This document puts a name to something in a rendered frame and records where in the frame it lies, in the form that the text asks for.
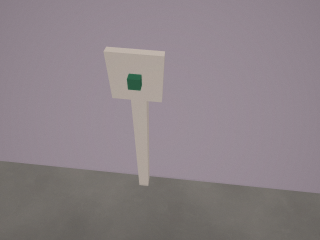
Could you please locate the button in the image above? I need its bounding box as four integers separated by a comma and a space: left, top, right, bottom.
127, 73, 142, 91

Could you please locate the panel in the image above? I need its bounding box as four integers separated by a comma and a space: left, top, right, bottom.
103, 46, 165, 186

